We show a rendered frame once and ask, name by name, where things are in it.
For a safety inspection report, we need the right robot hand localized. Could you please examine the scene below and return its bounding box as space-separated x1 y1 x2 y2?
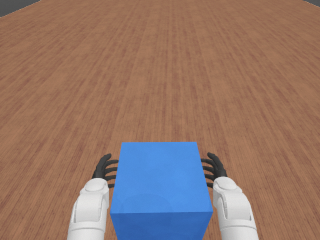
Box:
200 152 228 189

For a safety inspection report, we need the right robot forearm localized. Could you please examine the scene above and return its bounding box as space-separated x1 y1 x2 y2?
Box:
213 176 259 240

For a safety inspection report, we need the carton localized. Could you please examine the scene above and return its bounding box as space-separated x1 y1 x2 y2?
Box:
110 142 213 240

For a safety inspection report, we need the left robot hand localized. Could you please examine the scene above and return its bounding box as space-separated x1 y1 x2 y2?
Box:
91 153 119 189

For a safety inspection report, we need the left robot forearm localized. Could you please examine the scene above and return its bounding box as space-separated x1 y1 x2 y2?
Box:
67 178 109 240

